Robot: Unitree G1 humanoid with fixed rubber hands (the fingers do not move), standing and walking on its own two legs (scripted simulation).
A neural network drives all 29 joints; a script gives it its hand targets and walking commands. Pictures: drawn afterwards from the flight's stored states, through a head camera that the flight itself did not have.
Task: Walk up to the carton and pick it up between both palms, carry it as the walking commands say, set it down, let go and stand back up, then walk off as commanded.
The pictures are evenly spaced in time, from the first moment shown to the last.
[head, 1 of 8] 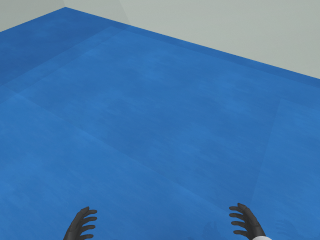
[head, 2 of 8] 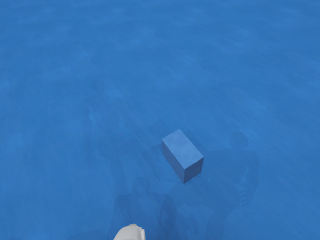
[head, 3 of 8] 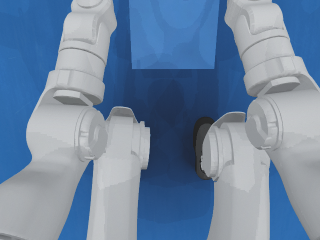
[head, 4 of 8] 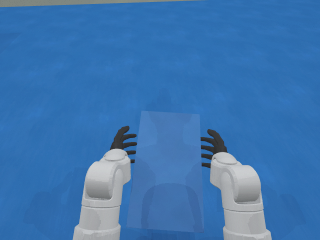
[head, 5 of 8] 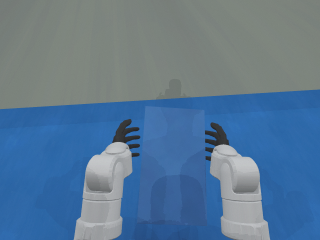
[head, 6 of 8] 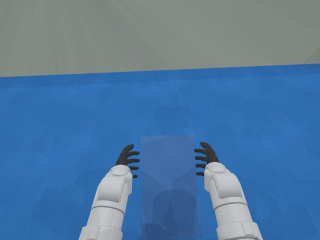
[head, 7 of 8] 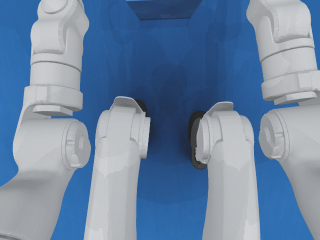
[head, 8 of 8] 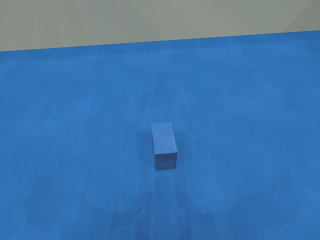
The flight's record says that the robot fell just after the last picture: no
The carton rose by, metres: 0.70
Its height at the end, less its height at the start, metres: +0.00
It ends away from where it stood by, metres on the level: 4.22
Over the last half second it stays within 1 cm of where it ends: yes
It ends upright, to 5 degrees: yes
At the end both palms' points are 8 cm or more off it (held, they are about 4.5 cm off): yes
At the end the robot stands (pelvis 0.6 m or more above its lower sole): yes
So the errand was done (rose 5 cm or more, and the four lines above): yes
